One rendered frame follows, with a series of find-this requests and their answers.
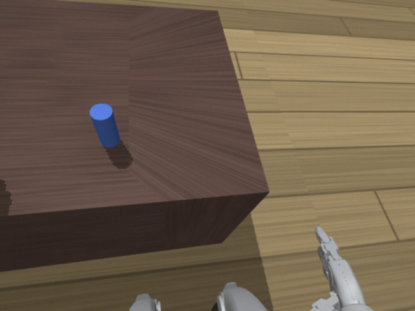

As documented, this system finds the can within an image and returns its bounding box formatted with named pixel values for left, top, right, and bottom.
left=89, top=104, right=120, bottom=148

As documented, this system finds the right robot hand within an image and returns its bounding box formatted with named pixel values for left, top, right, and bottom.
left=310, top=226, right=366, bottom=311

